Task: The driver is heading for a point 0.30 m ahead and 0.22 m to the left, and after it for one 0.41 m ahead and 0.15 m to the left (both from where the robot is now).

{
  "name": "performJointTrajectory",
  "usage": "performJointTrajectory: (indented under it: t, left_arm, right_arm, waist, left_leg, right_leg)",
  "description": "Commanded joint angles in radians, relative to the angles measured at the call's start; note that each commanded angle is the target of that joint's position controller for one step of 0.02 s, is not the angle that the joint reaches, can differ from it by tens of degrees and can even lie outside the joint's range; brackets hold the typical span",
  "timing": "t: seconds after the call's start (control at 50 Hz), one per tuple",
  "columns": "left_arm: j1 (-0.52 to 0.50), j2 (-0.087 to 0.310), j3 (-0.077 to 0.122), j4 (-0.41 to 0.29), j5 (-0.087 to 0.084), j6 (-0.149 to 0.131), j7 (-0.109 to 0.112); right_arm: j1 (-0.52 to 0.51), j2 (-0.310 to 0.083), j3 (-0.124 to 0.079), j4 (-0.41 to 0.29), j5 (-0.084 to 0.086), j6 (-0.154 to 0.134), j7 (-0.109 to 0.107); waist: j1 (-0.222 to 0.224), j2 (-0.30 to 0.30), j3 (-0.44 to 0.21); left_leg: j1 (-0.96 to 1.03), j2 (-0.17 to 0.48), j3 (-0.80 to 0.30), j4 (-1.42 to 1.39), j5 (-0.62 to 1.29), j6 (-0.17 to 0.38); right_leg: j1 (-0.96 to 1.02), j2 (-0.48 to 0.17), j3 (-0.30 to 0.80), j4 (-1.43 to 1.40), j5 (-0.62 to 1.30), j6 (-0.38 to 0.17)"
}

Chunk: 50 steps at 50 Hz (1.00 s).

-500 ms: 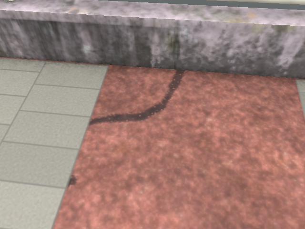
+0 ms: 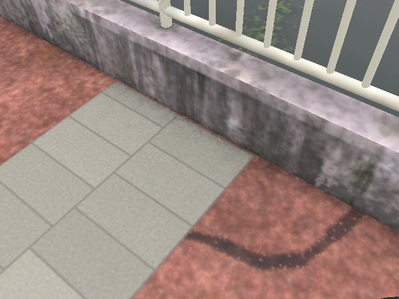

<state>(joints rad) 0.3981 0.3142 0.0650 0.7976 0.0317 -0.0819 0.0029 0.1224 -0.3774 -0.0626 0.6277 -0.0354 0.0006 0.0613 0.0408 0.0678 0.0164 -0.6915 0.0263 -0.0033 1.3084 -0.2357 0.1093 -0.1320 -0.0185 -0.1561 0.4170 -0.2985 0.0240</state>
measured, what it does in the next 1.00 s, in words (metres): walks ahead, turning left: left foot, then right foot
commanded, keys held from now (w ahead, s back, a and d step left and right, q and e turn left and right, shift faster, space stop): w+q+shift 0.08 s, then w+shift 0.16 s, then shift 0.76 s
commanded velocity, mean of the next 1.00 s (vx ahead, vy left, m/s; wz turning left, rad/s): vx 0.47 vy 0.00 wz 0.31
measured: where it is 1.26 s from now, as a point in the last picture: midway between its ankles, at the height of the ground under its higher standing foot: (192, 262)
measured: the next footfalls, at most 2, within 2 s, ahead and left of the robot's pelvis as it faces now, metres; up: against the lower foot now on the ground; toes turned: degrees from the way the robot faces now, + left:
left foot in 0.24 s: +0.39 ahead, +0.08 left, +0.00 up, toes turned +14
right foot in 0.64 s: +0.73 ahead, +0.03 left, +0.00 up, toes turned +16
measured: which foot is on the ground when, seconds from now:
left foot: up 0.00-0.22, down 0.24-0.64, up 0.66-1.00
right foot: down 0.00-0.24, up 0.26-0.62, down 0.64-1.00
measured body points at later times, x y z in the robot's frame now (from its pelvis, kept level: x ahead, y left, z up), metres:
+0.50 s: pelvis +0.41 +0.05 +0.01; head +0.46 +0.06 +0.45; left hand +0.51 +0.33 -0.10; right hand +0.51 -0.21 -0.12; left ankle +0.36 +0.07 -0.73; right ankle +0.57 -0.07 -0.67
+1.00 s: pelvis +0.56 +0.06 +0.00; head +0.58 +0.07 +0.44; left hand +0.56 +0.32 -0.14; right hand +0.73 -0.15 -0.14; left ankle +0.53 +0.18 -0.73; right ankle +0.69 +0.02 -0.74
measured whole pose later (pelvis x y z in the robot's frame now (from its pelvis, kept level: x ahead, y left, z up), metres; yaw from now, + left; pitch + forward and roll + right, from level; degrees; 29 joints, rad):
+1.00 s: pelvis +0.56 +0.06 +0.00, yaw +18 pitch -1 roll +0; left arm 0.25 0.23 0.00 0.83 0.03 0.03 0.01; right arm 0.20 -0.22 0.00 0.89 -0.01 0.06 -0.02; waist 0.02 -0.01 0.04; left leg -0.28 -0.01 -0.04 0.64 -0.37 0.03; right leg -0.36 0.05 -0.08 0.44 -0.07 -0.08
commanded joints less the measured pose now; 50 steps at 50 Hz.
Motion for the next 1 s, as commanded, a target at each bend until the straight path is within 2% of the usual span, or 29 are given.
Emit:
performJointTrajectory:
  t: [0.02, 0.06, 0.1, 0.14, 0.18, 0.22, 0.24, 0.26, 0.28, 0.3, 0.32, 0.36, 0.4, 0.46, 0.5, 0.56, 0.58, 0.62, 0.64, 0.66, 0.68, 0.7, 0.72, 0.74, 0.76, 0.8, 0.88, 0.94, 1.0]
  left_arm:
    - [-0.046, 0.039, -0.007, -0.034, -0.004, -0.042, -0.01]
    - [-0.037, 0.056, -0.006, -0.016, -0.001, -0.046, -0.006]
    - [0.034, 0.076, -0.004, 0.015, -0.001, -0.045, 0.001]
    - [0.077, 0.112, -0.001, 0.029, 0.002, -0.038, 0.009]
    - [0.098, 0.179, 0.008, 0.034, 0.001, -0.019, 0.023]
    - [0.045, 0.227, 0.016, 0.012, 0.008, 0.01, 0.028]
    - [0.013, 0.223, 0.018, -0.003, 0.006, 0.02, 0.027]
    - [0.074, 0.066, -0.008, -0.054, -0.009, 0.014, 0.006]
    - [0.076, 0.104, -0.013, -0.129, -0.04, 0.005, 0.009]
    - [-0.052, 0.116, -0.013, -0.14, -0.041, -0.006, 0.015]
    - [-0.036, 0.081, -0.026, -0.136, -0.05, -0.011, 0.018]
    - [-0.025, 0.048, -0.036, -0.11, -0.011, 0.018, 0.005]
    - [-0.012, 0.029, -0.037, -0.103, 0.008, 0.048, -0.013]
    - [-0.063, -0.019, -0.05, -0.105, 0.008, 0.051, -0.027]
    - [-0.136, -0.024, -0.054, -0.112, -0.006, 0.043, -0.025]
    - [-0.208, -0.027, -0.057, -0.114, -0.016, 0.033, -0.015]
    - [-0.202, -0.016, -0.054, -0.11, -0.013, 0.032, -0.009]
    - [-0.045, 0.036, -0.035, -0.049, 0.006, 0.018, 0.002]
    - [0.035, 0.063, -0.027, -0.016, 0.015, 0.004, 0.008]
    - [0.076, 0.144, -0.009, -0.012, 0.025, -0.009, 0.014]
    - [0.073, 0.169, -0.002, -0.026, 0.013, -0.003, 0.009]
    - [0.055, 0.116, -0.011, -0.044, -0.026, 0.01, 0.002]
    - [-0.044, 0.076, -0.019, -0.053, -0.031, 0.019, 0.008]
    - [-0.12, 0.006, -0.041, -0.061, -0.028, 0.029, 0.01]
    - [-0.146, -0.025, -0.053, -0.057, -0.026, 0.034, 0.018]
    - [-0.157, -0.011, -0.057, -0.044, -0.014, 0.05, 0.019]
    - [-0.153, 0.042, -0.043, -0.026, 0.003, 0.068, 0.012]
    - [-0.156, 0.07, -0.03, -0.022, 0.001, 0.096, 0.01]
    - [-0.156, 0.072, -0.024, -0.015, -0.009, 0.122, 0.018]
  right_arm:
    - [-0.074, 0.044, 0.033, -0.124, 0.0, 0.003, 0.017]
    - [-0.136, 0.028, 0.036, -0.139, 0.003, 0.007, 0.025]
    - [-0.219, 0.045, 0.048, -0.154, -0.002, 0.002, 0.04]
    - [-0.227, 0.057, 0.054, -0.142, -0.001, -0.007, 0.041]
    - [-0.139, 0.027, 0.043, -0.103, -0.008, -0.015, 0.023]
    - [0.188, -0.046, 0.004, 0.008, -0.009, -0.026, -0.002]
    - [0.327, -0.09, -0.024, 0.06, -0.016, -0.027, -0.022]
    - [0.217, -0.167, -0.044, 0.045, -0.013, -0.017, -0.046]
    - [0.221, -0.2, -0.053, -0.003, -0.013, -0.014, -0.054]
    - [0.239, -0.153, -0.051, 0.019, 0.002, -0.023, -0.065]
    - [0.221, -0.115, -0.039, 0.058, 0.01, -0.036, -0.073]
    - [0.153, -0.019, -0.004, 0.07, 0.018, -0.064, -0.072]
    - [0.164, 0.002, 0.01, 0.099, 0.033, -0.082, -0.064]
    - [0.136, -0.015, 0.012, 0.125, 0.026, -0.097, -0.055]
    - [0.15, 0.0, 0.017, 0.141, 0.031, -0.095, -0.055]
    - [0.252, 0.013, 0.022, 0.195, 0.046, -0.085, -0.056]
    - [0.267, 0.001, 0.021, 0.208, 0.043, -0.084, -0.057]
    - [0.226, -0.031, 0.011, 0.212, 0.041, -0.083, -0.07]
    - [0.215, -0.04, 0.008, 0.209, 0.052, -0.081, -0.076]
    - [0.274, -0.001, 0.015, 0.194, 0.055, -0.083, -0.084]
    - [0.462, 0.095, 0.027, 0.214, 0.087, -0.071, -0.092]
    - [0.395, 0.011, 0.015, 0.231, 0.048, -0.052, -0.102]
    - [0.328, -0.008, 0.008, 0.219, 0.041, -0.042, -0.101]
    - [0.276, 0.005, 0.016, 0.214, 0.025, -0.031, -0.098]
    - [0.248, 0.028, 0.02, 0.209, 0.024, -0.013, -0.091]
    - [0.281, 0.059, 0.025, 0.232, 0.019, 0.031, -0.078]
    - [0.233, 0.082, 0.038, 0.245, 0.027, 0.063, -0.078]
    - [0.195, 0.062, 0.036, 0.252, 0.028, 0.073, -0.08]
    - [0.22, 0.069, 0.038, 0.279, 0.023, 0.06, -0.086]
  waist:
    - [-0.062, -0.157, 0.05]
    - [-0.062, -0.122, 0.096]
    - [-0.029, -0.086, 0.138]
    - [-0.034, -0.106, 0.125]
    - [-0.096, -0.17, 0.049]
    - [-0.252, -0.207, -0.111]
    - [-0.319, -0.173, -0.166]
    - [-0.137, 0.15, -0.209]
    - [-0.143, 0.086, -0.406]
    - [-0.164, -0.08, -0.307]
    - [-0.098, -0.104, -0.131]
    - [-0.017, -0.142, -0.027]
    - [0.014, -0.106, -0.026]
    - [0.027, -0.059, -0.025]
    - [-0.013, -0.011, -0.03]
    - [-0.068, -0.015, -0.021]
    - [-0.062, -0.009, -0.015]
    - [0.022, 0.006, -0.036]
    - [0.064, -0.022, -0.055]
    - [0.054, -0.155, -0.132]
    - [-0.011, -0.361, -0.357]
    - [0.019, -0.187, -0.4]
    - [-0.009, -0.151, -0.287]
    - [-0.031, -0.087, -0.195]
    - [-0.044, -0.097, -0.14]
    - [-0.073, -0.133, -0.121]
    - [-0.064, -0.181, -0.116]
    - [-0.047, -0.22, -0.077]
    - [-0.064, -0.18, -0.011]
  left_leg:
    - [-0.11, 0.068, -0.045, -0.075, 0.131, -0.007]
    - [-0.089, 0.055, 0.017, -0.22, 0.203, 0.002]
    - [-0.035, 0.03, 0.096, -0.396, 0.232, 0.03]
    - [0.102, -0.041, 0.162, -0.512, 0.215, 0.069]
    - [0.236, -0.121, 0.178, -0.56, 0.119, 0.1]
    - [0.581, -0.165, 0.115, -0.635, 0.003, 0.145]
    - [0.813, -0.125, 0.026, -0.737, -0.031, 0.158]
    - [1.07, 0.147, -0.384, -0.764, 0.034, 0.179]
    - [1.188, 0.323, -0.755, -0.88, 0.244, 0.327]
    - [1.082, 0.291, -0.637, -0.917, 0.484, 0.301]
    - [0.877, 0.279, -0.499, -0.927, 0.715, 0.278]
    - [0.633, 0.193, -0.325, -0.962, 0.808, 0.216]
    - [0.527, 0.158, -0.23, -1.01, 0.931, 0.19]
    - [0.469, 0.044, -0.074, -1.019, 1.043, 0.119]
    - [0.488, 0.003, -0.028, -1.029, 0.965, 0.075]
    - [0.581, 0.013, -0.029, -1.004, 0.846, 0.038]
    - [0.594, 0.031, -0.051, -0.968, 0.843, 0.031]
    - [0.613, 0.048, -0.066, -0.811, 0.898, 0.004]
    - [0.614, 0.01, -0.051, -0.662, 0.816, -0.016]
    - [0.505, -0.069, -0.022, -0.403, 0.381, -0.035]
    - [0.313, -0.218, -0.06, -0.052, -0.447, -0.082]
    - [0.306, -0.208, -0.176, -0.018, -0.359, -0.075]
    - [0.262, -0.168, -0.178, -0.012, -0.3, -0.082]
    - [0.249, -0.12, -0.158, -0.082, -0.265, -0.088]
    - [0.275, -0.091, -0.154, -0.149, -0.24, -0.098]
    - [0.406, -0.093, -0.09, -0.232, -0.194, -0.117]
    - [0.475, -0.063, -0.031, -0.478, -0.192, -0.12]
    - [0.501, -0.063, 0.002, -0.589, -0.152, -0.1]
    - [0.581, -0.073, 0.016, -0.789, -0.093, -0.048]
  right_leg:
    - [0.002, -0.239, 0.103, -0.262, 0.311, -0.07]
    - [0.009, -0.207, -0.003, -0.298, 0.403, -0.061]
    - [0.047, -0.192, -0.071, -0.323, 0.52, -0.045]
    - [0.094, -0.202, -0.112, -0.289, 0.911, -0.04]
    - [0.189, -0.244, -0.11, -0.127, 1.312, -0.051]
    - [0.142, -0.274, -0.089, 0.285, 1.392, -0.092]
    - [-0.021, -0.224, -0.102, 0.614, 1.127, -0.095]
    - [-0.41, -0.028, -0.088, 1.031, -0.091, -0.038]
    - [-0.587, 0.019, 0.118, 1.253, -0.164, -0.031]
    - [-0.624, -0.025, 0.186, 1.217, -0.058, -0.03]
    - [-0.596, -0.059, 0.17, 1.113, -0.047, -0.028]
    - [-0.476, -0.091, 0.182, 0.928, -0.082, -0.022]
    - [-0.377, -0.085, 0.17, 0.777, -0.082, -0.011]
    - [-0.296, -0.04, 0.104, 0.497, 0.098, -0.024]
    - [-0.259, -0.005, 0.069, 0.321, 0.276, -0.035]
    - [-0.237, 0.035, 0.049, 0.181, 0.435, -0.059]
    - [-0.202, 0.046, 0.063, 0.147, 0.421, -0.069]
    - [-0.072, 0.058, 0.091, 0.077, 0.421, -0.103]
    - [0.009, 0.023, 0.12, 0.001, 0.568, -0.119]
    - [0.163, -0.175, 0.268, 0.112, 1.152, -0.183]
    - [0.398, -0.464, 0.581, 0.153, 1.585, -0.409]
    - [0.324, -0.402, 0.578, 0.08, 1.474, -0.394]
    - [0.227, -0.361, 0.501, 0.027, 1.214, -0.368]
    - [0.115, -0.304, 0.438, -0.018, 1.031, -0.323]
    - [0.025, -0.264, 0.388, -0.057, 0.928, -0.29]
    - [-0.13, -0.211, 0.314, -0.114, 0.787, -0.261]
    - [-0.189, -0.175, 0.28, -0.159, 0.382, -0.23]
    - [-0.242, -0.171, 0.331, -0.21, -0.041, -0.209]
    - [-0.336, -0.159, 0.349, -0.214, -0.238, -0.149]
